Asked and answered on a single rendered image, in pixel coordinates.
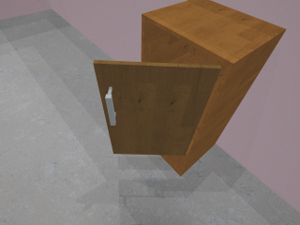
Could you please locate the handle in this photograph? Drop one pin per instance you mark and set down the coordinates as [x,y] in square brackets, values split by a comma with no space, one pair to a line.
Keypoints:
[110,107]

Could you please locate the cupboard door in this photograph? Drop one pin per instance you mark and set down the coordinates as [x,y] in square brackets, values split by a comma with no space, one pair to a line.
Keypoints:
[158,106]

